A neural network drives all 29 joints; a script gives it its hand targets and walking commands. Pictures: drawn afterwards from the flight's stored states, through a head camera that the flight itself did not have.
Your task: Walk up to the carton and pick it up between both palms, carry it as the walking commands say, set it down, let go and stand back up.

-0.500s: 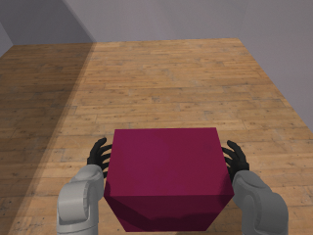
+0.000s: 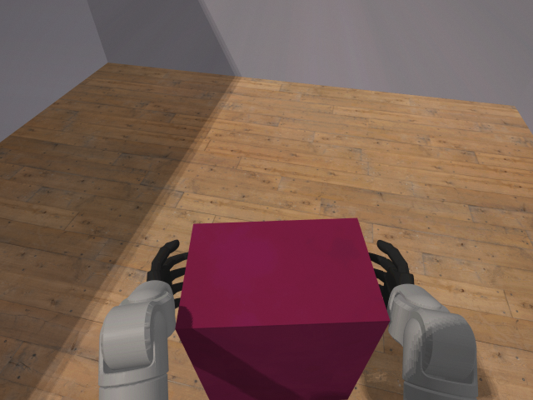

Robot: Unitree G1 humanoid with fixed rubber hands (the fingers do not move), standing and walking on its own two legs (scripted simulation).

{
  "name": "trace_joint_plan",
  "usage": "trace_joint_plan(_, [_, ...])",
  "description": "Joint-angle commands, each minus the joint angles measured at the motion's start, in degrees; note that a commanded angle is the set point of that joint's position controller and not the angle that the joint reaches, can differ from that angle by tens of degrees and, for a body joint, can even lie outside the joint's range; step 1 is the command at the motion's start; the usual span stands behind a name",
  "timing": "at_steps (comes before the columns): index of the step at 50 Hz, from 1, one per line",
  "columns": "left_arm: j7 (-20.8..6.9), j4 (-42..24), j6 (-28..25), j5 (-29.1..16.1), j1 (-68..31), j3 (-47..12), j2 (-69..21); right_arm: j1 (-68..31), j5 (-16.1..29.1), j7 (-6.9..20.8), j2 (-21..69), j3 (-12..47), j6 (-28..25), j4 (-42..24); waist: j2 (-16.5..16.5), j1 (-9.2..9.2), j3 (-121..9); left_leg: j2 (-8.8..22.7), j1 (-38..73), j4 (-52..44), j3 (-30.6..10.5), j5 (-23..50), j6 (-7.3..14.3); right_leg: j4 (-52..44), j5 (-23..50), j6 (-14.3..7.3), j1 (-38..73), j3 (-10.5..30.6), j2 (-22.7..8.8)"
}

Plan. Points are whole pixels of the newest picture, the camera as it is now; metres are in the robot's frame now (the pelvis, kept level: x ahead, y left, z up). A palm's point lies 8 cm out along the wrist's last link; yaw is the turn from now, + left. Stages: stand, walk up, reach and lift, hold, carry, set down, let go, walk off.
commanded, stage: carry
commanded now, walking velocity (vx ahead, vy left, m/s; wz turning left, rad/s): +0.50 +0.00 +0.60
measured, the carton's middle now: (277, 320) +0.27 -0.01 -0.01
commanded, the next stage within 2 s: none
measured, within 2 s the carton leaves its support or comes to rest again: neither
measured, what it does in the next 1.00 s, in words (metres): walks ahead, turning left: right foot, then left foot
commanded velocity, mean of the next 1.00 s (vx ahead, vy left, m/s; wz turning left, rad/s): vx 0.50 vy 0.00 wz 0.60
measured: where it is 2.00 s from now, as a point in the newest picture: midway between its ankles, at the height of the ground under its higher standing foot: (212, 277)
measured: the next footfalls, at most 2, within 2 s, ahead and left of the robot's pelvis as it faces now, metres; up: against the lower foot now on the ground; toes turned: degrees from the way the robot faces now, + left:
right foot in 0.32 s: +0.36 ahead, -0.14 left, +0.00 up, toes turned +3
left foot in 0.78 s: +0.53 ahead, +0.18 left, +0.00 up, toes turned +40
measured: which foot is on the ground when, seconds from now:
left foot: down 0.00-0.32, up 0.34-0.76, down 0.78-1.00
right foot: up 0.00-0.30, down 0.32-0.80, up 0.82-1.00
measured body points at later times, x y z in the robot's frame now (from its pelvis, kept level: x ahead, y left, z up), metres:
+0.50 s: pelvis +0.29 -0.04 +0.03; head +0.29 -0.07 +0.48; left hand +0.47 +0.20 +0.11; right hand +0.59 -0.09 +0.10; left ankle +0.21 +0.06 -0.65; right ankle +0.32 -0.14 -0.72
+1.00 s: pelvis +0.55 +0.10 +0.02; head +0.57 +0.11 +0.47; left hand +0.68 +0.38 +0.07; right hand +0.86 +0.11 +0.08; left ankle +0.50 +0.15 -0.72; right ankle +0.61 -0.03 -0.67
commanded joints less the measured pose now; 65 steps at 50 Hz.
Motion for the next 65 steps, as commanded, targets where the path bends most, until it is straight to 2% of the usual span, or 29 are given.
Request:
trace_joint_plan(1, [-13.6,-7.0,-1.4,-20.9,-25.9,-41.9,-50.2,-25.3,22.9,13.1,51.7,42.4,0.6,-3.4,3.9,1.39,-16.2,18.2,31.0,-15.8,-31.2,22.1,7.1,5.0,2.9,-1.6,-23.5,6.1,0.2])
trace_joint_plan(3, [-12.9,-9.4,-3.2,-22.1,-26.5,-43.8,-52.0,-25.0,23.8,13.3,52.8,43.1,-0.9,-6.2,5.5,1.75,-16.9,15.1,26.8,-17.7,-23.5,18.9,4.4,-5.3,6.5,-1.0,-18.6,4.2,1.3])
trace_joint_plan(6, [-12.3,-9.7,-3.4,-21.7,-22.5,-44.4,-49.9,-20.6,22.7,12.9,49.8,43.0,-0.8,-7.4,8.6,1.66,-16.2,14.3,26.6,-19.3,-21.8,15.7,5.0,-14.6,9.8,-0.2,-19.7,2.1,2.8])
trace_joint_plan(11, [-12.6,-10.0,-2.4,-22.0,-21.4,-44.5,-47.0,-16.1,19.5,12.7,46.1,41.5,-0.1,-7.4,10.4,1.16,-11.5,11.5,22.4,-18.3,-18.1,17.7,2.4,-29.1,20.7,-0.3,-15.1,-0.4,4.3])
trace_joint_plan(14, [-13.2,-9.9,-1.5,-23.1,-22.5,-44.4,-45.6,-17.4,18.5,12.5,44.8,41.4,0.5,-8.2,10.1,1.35,-11.0,9.1,17.1,-13.9,-17.2,11.1,-0.2,-37.5,20.9,0.0,-4.3,-2.5,5.3])
trace_joint_plan(15, [-13.3,-9.3,-1.2,-23.4,-22.3,-44.3,-45.5,-18.0,18.3,12.4,44.5,41.4,0.9,-8.2,7.5,2.18,-12.6,7.0,11.9,-8.2,-15.2,10.0,-1.7,-40.7,21.4,0.0,5.5,-3.9,5.9])
trace_joint_plan(16, [-13.5,-8.3,-0.8,-23.3,-22.2,-44.0,-45.2,-18.2,18.3,12.3,44.3,41.4,1.3,-7.8,1.6,2.98,-15.7,3.9,3.9,2.2,-12.2,8.1,-3.5,-41.5,15.1,-0.8,16.9,1.1,1.4])
trace_joint_plan(17, [-13.5,-6.2,-0.5,-22.5,-20.1,-42.8,-44.1,-18.9,18.7,12.6,43.9,41.8,2.0,-7.1,-15.2,3.64,-20.4,-1.3,-5.3,19.8,-7.5,-5.4,-6.1,-49.8,4.8,-5.1,23.8,23.3,-16.1])
trace_joint_plan(18, [-13.3,-4.4,-0.4,-21.1,-19.2,-41.4,-44.2,-19.9,19.1,13.0,43.8,42.0,2.3,-6.5,-19.1,3.1,-16.9,-1.5,-12.9,29.2,-10.6,-17.1,-5.8,-54.1,4.8,-10.6,20.6,35.0,-23.1])
trace_joint_plan(20, [-13.6,-5.7,-0.8,-21.7,-22.4,-42.3,-47.3,-22.6,19.9,13.1,46.7,43.5,1.8,-5.2,-6.7,3.01,-14.1,5.8,-14.0,31.1,-14.1,-10.6,-5.1,-52.9,6.0,-11.0,16.1,22.7,-18.7])
trace_joint_plan(21, [-13.7,-6.0,-1.1,-22.2,-23.1,-42.9,-48.5,-23.5,20.5,13.2,47.9,43.8,1.6,-5.8,-5.3,3.04,-12.9,7.1,-14.6,28.0,-13.3,-7.8,-5.4,-53.6,7.2,-9.7,15.3,16.2,-16.3])
trace_joint_plan(24, [-13.8,-7.1,-1.2,-23.6,-23.2,-43.9,-48.5,-22.4,20.3,12.4,48.4,43.6,1.3,-6.3,-7.3,3.37,-11.3,6.4,-13.5,20.1,-9.7,-4.2,-6.3,-54.3,15.6,-8.2,14.3,5.0,-13.5])
trace_joint_plan(34, [-14.2,-10.1,-0.1,-24.1,-24.1,-43.4,-44.7,-20.0,19.1,11.1,46.9,41.8,2.4,-6.7,-8.5,2.4,-5.6,3.8,-8.6,0.7,-0.3,6.4,-4.5,-50.9,34.1,-6.5,18.9,-12.0,-10.7])
trace_joint_plan(38, [-13.8,-10.2,0.5,-23.4,-25.5,-43.0,-43.6,-19.9,19.7,11.4,46.8,40.5,2.7,-5.0,-8.7,0.47,-12.3,-4.3,7.0,-3.6,5.9,1.6,-1.2,-28.2,58.5,-3.0,19.6,-16.8,-8.8])
trace_joint_plan(39, [-13.8,-9.6,0.8,-23.0,-26.2,-42.8,-43.0,-19.4,19.9,11.3,46.9,40.4,2.8,-4.1,-6.3,-1.02,-15.1,-5.9,16.2,-6.2,5.1,1.6,-0.1,-16.9,54.5,-1.0,14.4,-16.7,-6.8])
trace_joint_plan(40, [-13.8,-8.0,1.1,-21.8,-26.3,-42.1,-42.5,-18.8,19.8,11.4,46.5,40.1,2.9,-3.2,1.5,-2.27,-14.6,2.6,24.8,-9.7,-10.1,-3.9,1.0,-1.7,41.3,1.2,0.7,-13.8,-5.4])
trace_joint_plan(41, [-13.7,-6.4,1.5,-20.3,-23.3,-41.8,-44.8,-18.7,19.5,12.1,45.9,39.7,2.7,-0.5,20.8,0.48,-16.1,19.0,34.6,-19.1,-44.1,4.6,9.4,10.6,-0.5,2.8,-19.4,-8.8,5.9])
trace_joint_plan(42, [-13.9,-3.9,1.0,-19.2,-21.3,-40.7,-45.2,-20.9,20.8,12.4,47.0,41.4,2.3,-1.3,13.7,0.98,-15.7,22.9,37.7,-17.8,-47.5,17.0,14.9,17.4,-4.0,1.2,-27.5,1.8,5.9])
trace_joint_plan(44, [-13.9,-5.4,-0.6,-20.7,-22.9,-41.2,-48.6,-23.3,22.2,12.8,51.0,43.1,0.9,-3.3,5.1,0.45,-16.7,18.5,32.9,-13.7,-35.1,25.2,11.4,12.9,0.8,-0.8,-26.4,6.3,1.0])
trace_joint_plan(46, [-13.1,-9.2,-2.5,-22.3,-24.8,-43.0,-51.5,-23.6,23.6,13.2,53.5,44.5,-0.6,-6.5,3.2,1.13,-16.5,15.0,27.0,-16.0,-26.5,19.4,6.9,0.0,2.4,-0.7,-21.6,5.9,0.0])
trace_joint_plan(49, [-12.4,-10.2,-3.4,-22.5,-21.3,-44.3,-50.0,-20.8,23.2,12.6,50.8,44.6,-1.3,-9.2,6.8,1.27,-16.0,13.7,24.2,-18.4,-24.0,13.3,7.1,-13.0,4.1,-0.1,-19.3,3.1,3.1])
trace_joint_plan(54, [-12.4,-11.5,-2.6,-22.9,-19.3,-44.6,-46.4,-14.0,20.2,12.4,46.8,43.2,-0.3,-9.1,10.8,1.03,-13.5,9.8,19.7,-15.3,-18.8,17.5,3.2,-31.2,16.1,-0.6,-10.7,-1.4,5.6])
trace_joint_plan(57, [-13.0,-10.1,-1.5,-24.1,-20.0,-44.6,-45.3,-14.8,19.2,12.0,44.6,42.9,0.6,-9.7,5.1,2.13,-15.3,4.8,8.5,-2.9,-13.1,13.4,-0.6,-40.7,21.0,-0.7,9.7,-4.0,5.8])
trace_joint_plan(58, [-13.2,-8.1,-1.1,-23.7,-18.9,-43.9,-44.6,-15.3,18.9,12.1,44.2,42.9,1.2,-8.9,-3.9,3.38,-16.9,0.4,0.5,9.8,-8.0,11.1,-3.5,-45.7,13.9,-2.8,17.8,6.5,-2.5])
trace_joint_plan(59, [-13.3,-5.7,-0.8,-22.7,-16.9,-42.4,-43.5,-15.5,19.2,12.5,43.9,43.1,1.8,-8.4,-20.1,3.71,-17.7,-4.8,-11.9,24.3,-5.7,-11.3,-5.5,-49.8,27.2,-10.2,24.0,28.4,-17.9])
trace_joint_plan(60, [-13.5,-6.5,-0.7,-23.1,-18.6,-42.1,-43.7,-16.0,19.5,12.5,44.4,43.3,1.7,-7.4,-15.8,3.12,-16.8,-1.4,-15.4,30.7,-11.5,-19.6,-4.4,-46.8,38.6,-14.8,23.6,28.6,-19.2])
trace_joint_plan(61, [-13.7,-6.8,-0.9,-23.5,-20.2,-42.6,-45.4,-16.8,19.8,12.5,45.9,43.8,1.3,-6.1,-8.5,3.18,-15.6,1.3,-15.2,30.5,-13.2,-18.2,-4.5,-45.0,48.1,-14.9,21.9,22.6,-17.4])
trace_joint_plan(62, [-14.0,-6.8,-1.2,-24.0,-21.0,-43.3,-46.5,-17.5,20.0,12.3,46.9,44.0,0.8,-6.1,-5.1,3.24,-15.1,3.0,-14.1,25.4,-13.5,-16.3,-5.1,-45.1,50.5,-13.3,21.0,16.5,-15.4])
trace_joint_plan(65, [-14.3,-8.8,-1.7,-25.6,-23.0,-45.0,-47.1,-17.8,20.3,11.6,48.2,43.6,0.0,-7.3,-8.2,2.79,-13.2,1.7,-5.3,6.8,-9.5,-12.2,-6.2,-45.6,51.3,-9.3,14.2,3.9,-9.5])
